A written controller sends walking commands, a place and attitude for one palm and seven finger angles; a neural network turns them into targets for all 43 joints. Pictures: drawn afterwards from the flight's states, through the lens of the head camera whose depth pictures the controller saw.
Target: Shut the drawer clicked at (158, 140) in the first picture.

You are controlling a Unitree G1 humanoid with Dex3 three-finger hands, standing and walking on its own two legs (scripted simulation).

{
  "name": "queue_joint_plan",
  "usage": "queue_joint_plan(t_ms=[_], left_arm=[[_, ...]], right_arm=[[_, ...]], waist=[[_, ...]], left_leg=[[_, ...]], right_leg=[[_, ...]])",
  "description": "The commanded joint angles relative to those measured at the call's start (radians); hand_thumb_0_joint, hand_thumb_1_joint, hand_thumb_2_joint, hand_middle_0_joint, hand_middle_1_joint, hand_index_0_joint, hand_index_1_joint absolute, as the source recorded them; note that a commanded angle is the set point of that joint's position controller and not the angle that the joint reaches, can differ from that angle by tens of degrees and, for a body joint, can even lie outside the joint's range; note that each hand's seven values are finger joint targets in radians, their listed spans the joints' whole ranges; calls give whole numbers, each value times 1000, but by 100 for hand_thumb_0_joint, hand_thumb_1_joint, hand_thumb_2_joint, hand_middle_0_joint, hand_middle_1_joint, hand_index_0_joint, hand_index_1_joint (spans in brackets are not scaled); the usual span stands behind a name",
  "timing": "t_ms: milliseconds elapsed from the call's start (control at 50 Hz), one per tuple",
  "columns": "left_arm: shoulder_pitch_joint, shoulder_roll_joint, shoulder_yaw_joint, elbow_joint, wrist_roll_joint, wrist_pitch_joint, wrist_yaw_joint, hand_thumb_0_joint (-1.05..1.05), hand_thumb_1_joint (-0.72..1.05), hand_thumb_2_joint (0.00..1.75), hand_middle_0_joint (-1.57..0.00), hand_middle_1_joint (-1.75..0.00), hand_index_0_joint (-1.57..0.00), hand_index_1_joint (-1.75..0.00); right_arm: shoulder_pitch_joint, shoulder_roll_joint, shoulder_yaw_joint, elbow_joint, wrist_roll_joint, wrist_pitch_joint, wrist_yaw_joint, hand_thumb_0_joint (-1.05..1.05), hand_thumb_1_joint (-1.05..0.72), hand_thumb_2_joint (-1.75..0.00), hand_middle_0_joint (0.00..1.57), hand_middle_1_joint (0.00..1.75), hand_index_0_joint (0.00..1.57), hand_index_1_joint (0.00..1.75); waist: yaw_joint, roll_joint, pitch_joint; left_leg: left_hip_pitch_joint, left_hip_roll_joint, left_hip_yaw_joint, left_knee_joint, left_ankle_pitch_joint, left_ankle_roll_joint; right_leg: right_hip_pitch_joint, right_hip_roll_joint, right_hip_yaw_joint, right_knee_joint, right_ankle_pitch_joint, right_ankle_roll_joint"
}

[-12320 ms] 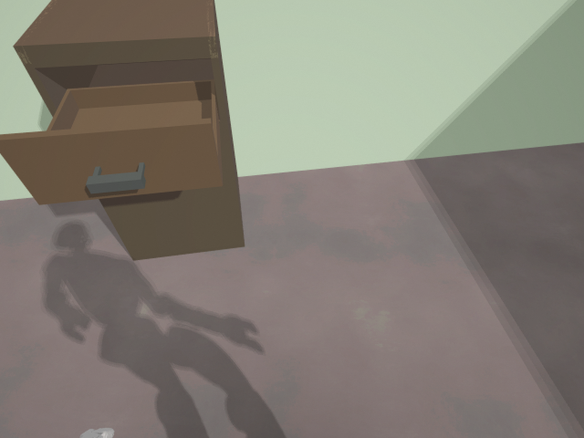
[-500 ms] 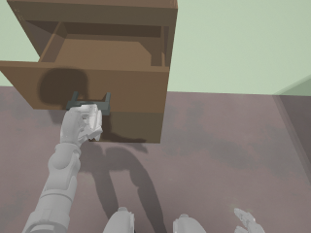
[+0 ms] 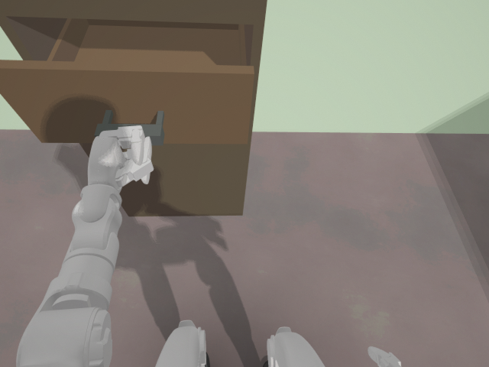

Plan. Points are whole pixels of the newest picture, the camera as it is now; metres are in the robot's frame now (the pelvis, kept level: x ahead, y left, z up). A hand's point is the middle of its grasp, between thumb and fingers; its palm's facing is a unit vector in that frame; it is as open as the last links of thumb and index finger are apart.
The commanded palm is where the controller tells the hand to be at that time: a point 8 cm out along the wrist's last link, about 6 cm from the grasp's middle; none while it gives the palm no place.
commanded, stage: push the drawer shut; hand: left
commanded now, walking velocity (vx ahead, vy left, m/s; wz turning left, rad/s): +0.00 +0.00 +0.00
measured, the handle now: (132, 125) +0.52 +0.18 +0.05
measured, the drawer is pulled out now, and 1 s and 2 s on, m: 0.13 0.00 0.00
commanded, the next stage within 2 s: pull the fist back off the drawer in 1.34 s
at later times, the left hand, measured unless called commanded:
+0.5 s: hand (152, 131) +0.50 +0.15 +0.05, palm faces -0.02 -1.00 -0.03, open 3.0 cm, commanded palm +0.49 +0.20 +0.05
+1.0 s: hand (157, 104) +0.56 +0.15 +0.06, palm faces -0.01 -1.00 -0.03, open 3.1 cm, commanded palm +0.55 +0.19 +0.05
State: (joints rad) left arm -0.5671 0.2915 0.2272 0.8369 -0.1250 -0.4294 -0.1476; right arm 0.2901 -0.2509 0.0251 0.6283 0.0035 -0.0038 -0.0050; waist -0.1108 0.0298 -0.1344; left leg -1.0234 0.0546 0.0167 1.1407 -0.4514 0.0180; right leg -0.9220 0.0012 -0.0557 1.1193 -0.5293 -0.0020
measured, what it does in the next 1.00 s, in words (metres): stands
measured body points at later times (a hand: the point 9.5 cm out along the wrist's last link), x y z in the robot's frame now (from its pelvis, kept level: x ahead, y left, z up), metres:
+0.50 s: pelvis +0.00 +0.00 -0.01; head +0.12 +0.01 +0.42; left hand +0.49 +0.20 +0.06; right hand +0.02 -0.26 -0.13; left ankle +0.05 +0.11 -0.65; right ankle +0.00 -0.12 -0.65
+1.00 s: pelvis +0.00 +0.01 -0.02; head +0.16 +0.02 +0.40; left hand +0.56 +0.20 +0.06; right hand -0.02 -0.25 -0.13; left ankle +0.05 +0.11 -0.65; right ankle +0.00 -0.12 -0.65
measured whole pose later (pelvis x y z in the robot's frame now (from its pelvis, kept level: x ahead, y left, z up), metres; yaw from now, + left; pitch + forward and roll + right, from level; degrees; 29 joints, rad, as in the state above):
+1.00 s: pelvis +0.00 +0.01 -0.02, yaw -2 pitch +27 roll -5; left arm -1.06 0.52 0.39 1.22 0.00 -0.39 -0.13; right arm 0.38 -0.26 0.05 0.64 -0.05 0.07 0.03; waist -0.24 0.05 -0.12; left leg -1.24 0.08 0.00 1.23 -0.48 0.02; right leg -1.12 0.03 -0.06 1.18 -0.53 0.00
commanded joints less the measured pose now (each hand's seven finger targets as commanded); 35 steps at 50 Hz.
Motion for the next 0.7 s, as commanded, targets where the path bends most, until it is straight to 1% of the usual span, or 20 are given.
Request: queue_joint_plan(t_ms=[0,20,80,100,140,160,200,240,300,360,380,400,420,460,480,520,540,600,640,680], left_arm=[[-443,212,83,-182,-16,-71,22,0,90,90,-140,-160,-140,-160],[-447,219,89,-168,-15,-70,22,0,90,90,-140,-160,-140,-160],[-509,258,110,-103,-5,-71,17,0,90,90,-140,-160,-140,-160],[-564,258,103,-110,-4,-78,17,0,90,90,-140,-160,-140,-160],[-571,272,121,-79,1,-79,19,0,90,90,-140,-160,-140,-160],[-576,295,135,-76,5,-83,18,0,90,90,-140,-160,-140,-160],[-637,265,103,-55,13,-83,15,0,90,90,-140,-160,-140,-160],[-654,299,127,-39,17,-85,18,0,90,90,-140,-160,-140,-160],[-688,305,129,-12,23,-84,18,0,90,90,-140,-160,-140,-160],[-701,345,161,2,28,-84,19,0,90,90,-140,-160,-140,-160],[-710,348,158,-3,34,-86,19,0,90,90,-140,-160,-140,-160],[-729,306,126,-1,34,-83,16,0,90,90,-140,-160,-140,-160],[-722,345,162,43,34,-76,21,0,90,90,-140,-160,-140,-160],[-749,376,175,60,42,-75,21,0,90,90,-140,-160,-140,-160],[-773,383,175,55,46,-75,20,0,90,90,-140,-160,-140,-160],[-795,407,188,65,52,-72,20,0,90,90,-140,-160,-140,-160],[-791,405,188,78,54,-69,19,0,90,90,-140,-160,-140,-160],[-852,390,166,82,61,-65,16,0,90,90,-140,-160,-140,-160],[-859,412,180,106,66,-57,20,0,90,90,-140,-160,-140,-160],[-888,415,175,126,75,-51,21,0,90,90,-140,-160,-140,-160]], right_arm=[[89,-161,-63,-84,-2,-23,-11,0,-90,-90,20,30,20,30],[94,-162,-62,-83,-3,-20,-10,0,-90,-90,20,30,20,30],[105,-167,-58,-73,-3,-12,-11,0,-90,-90,20,30,20,30],[107,-167,-58,-69,-5,-12,-12,0,-90,-90,20,30,20,30],[119,-166,-60,-67,-8,-9,-11,0,-90,-90,20,30,20,30],[124,-171,-60,-68,-9,-8,-11,0,-90,-90,20,30,20,30],[135,-167,-59,-58,-10,-3,-9,0,-90,-90,20,30,20,30],[142,-173,-59,-55,-13,0,-7,0,-90,-90,20,30,20,30],[155,-174,-57,-53,-18,9,-4,0,-90,-90,20,30,20,30],[173,-177,-58,-55,-21,15,-2,0,-90,-90,20,30,20,30],[173,-176,-58,-56,-20,18,-1,0,-90,-90,20,30,20,30],[171,-171,-58,-55,-21,19,3,0,-90,-90,20,30,20,30],[182,-178,-58,-46,-22,23,3,0,-90,-90,20,30,20,30],[190,-181,-55,-48,-24,26,1,0,-90,-90,20,30,20,30],[191,-180,-51,-48,-25,27,3,0,-90,-90,20,30,20,30],[200,-182,-52,-45,-26,31,3,0,-90,-90,20,30,20,30],[205,-182,-52,-47,-27,33,3,0,-90,-90,20,30,20,30],[217,-184,-52,-39,-30,36,6,0,-90,-90,20,30,20,30],[229,-189,-51,-37,-33,38,8,0,-90,-90,20,30,20,30],[235,-192,-48,-35,-35,42,9,0,-90,-90,20,30,20,30]], waist=[[-21,29,-417],[-17,34,-410],[-34,22,-371],[-44,28,-385],[-40,30,-399],[-34,61,-419],[-58,53,-425],[-54,67,-431],[-62,77,-446],[-61,59,-473],[-59,88,-484],[-72,108,-479],[-74,58,-449],[-83,51,-435],[-82,80,-446],[-87,88,-456],[-89,78,-459],[-106,127,-469],[-111,114,-471],[-121,130,-466]], left_leg=[[367,-33,-56,-122,219,4],[353,-34,-54,-122,219,4],[306,-33,-53,-114,182,8],[310,-32,-56,-111,171,10],[303,-34,-52,-103,179,11],[321,-34,-54,-98,199,11],[337,-29,-62,-94,210,10],[326,-29,-61,-91,193,10],[325,-30,-63,-83,217,12],[309,-29,-61,-73,232,15],[329,-28,-62,-76,246,13],[341,-28,-61,-73,239,13],[311,-24,-63,-72,220,15],[279,-24,-62,-67,210,19],[277,-26,-61,-66,209,18],[283,-22,-62,-59,221,18],[278,-23,-63,-58,222,19],[324,-18,-73,-50,247,16],[311,-16,-77,-47,245,18],[312,-15,-80,-42,242,18]], right_leg=[[74,32,29,-167,250,-15],[78,33,30,-166,253,-16],[57,34,33,-166,224,-14],[46,33,36,-165,210,-12],[56,34,38,-163,217,-13],[45,36,36,-152,230,-16],[20,36,30,-150,234,-13],[14,37,33,-152,211,-15],[12,39,33,-145,232,-14],[35,42,36,-138,253,-14],[28,42,35,-136,261,-14],[4,42,34,-142,251,-14],[5,45,33,-148,233,-13],[6,48,37,-143,229,-12],[6,46,37,-141,225,-12],[-2,48,37,-139,230,-13],[2,48,36,-139,233,-12],[-56,50,28,-132,234,-15],[-58,52,26,-131,227,-14],[-83,53,23,-128,219,-15]])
